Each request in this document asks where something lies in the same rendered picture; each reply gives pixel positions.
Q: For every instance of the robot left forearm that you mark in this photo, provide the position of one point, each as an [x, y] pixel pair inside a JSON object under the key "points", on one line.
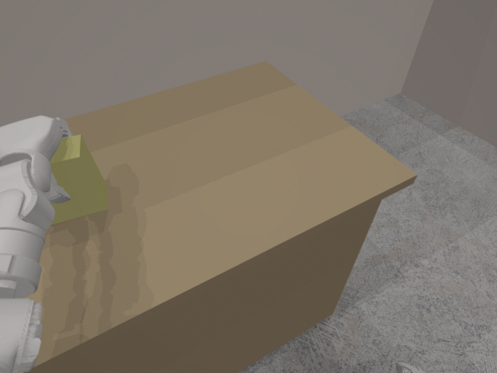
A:
{"points": [[25, 215]]}

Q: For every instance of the sponge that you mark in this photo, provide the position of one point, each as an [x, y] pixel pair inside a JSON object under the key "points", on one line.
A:
{"points": [[76, 171]]}

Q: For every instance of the left robot upper arm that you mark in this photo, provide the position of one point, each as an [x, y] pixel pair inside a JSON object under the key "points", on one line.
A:
{"points": [[20, 332]]}

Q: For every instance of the table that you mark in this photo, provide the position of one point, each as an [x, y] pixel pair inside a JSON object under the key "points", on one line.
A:
{"points": [[238, 205]]}

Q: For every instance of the left robot hand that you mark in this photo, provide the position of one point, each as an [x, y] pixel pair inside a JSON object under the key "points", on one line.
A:
{"points": [[40, 134]]}

